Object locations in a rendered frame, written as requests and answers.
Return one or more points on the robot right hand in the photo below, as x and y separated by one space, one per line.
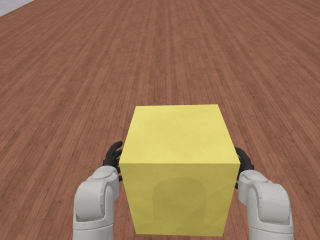
245 163

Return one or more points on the left robot forearm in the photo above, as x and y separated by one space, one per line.
93 211

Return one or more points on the right robot forearm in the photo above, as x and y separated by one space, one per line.
269 214

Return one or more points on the carton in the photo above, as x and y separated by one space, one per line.
179 169

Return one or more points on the robot left hand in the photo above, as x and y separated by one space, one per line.
111 157

